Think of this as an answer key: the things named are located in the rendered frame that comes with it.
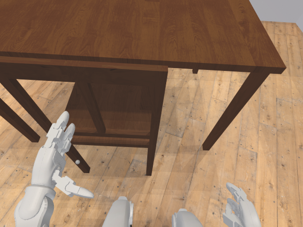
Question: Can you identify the left robot forearm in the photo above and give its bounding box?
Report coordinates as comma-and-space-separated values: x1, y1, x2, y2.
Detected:
14, 185, 56, 227

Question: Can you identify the robot right hand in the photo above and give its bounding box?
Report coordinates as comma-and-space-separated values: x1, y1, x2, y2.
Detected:
223, 182, 261, 227

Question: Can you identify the right robot thigh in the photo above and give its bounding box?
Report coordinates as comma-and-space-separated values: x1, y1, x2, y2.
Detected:
172, 211, 203, 227

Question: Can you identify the left robot thigh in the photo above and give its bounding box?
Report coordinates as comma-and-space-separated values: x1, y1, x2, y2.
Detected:
102, 200, 134, 227

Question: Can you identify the robot left hand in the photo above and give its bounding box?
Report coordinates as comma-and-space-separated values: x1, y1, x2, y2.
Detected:
31, 111, 94, 199

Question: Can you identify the robot thigh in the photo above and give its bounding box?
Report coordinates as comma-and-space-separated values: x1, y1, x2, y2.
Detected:
172, 211, 203, 227
102, 200, 134, 227

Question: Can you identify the table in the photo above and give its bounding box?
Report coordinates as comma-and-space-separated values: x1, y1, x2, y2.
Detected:
0, 0, 286, 150

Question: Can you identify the chair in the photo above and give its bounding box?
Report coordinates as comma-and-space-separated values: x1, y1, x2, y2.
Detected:
0, 56, 168, 176

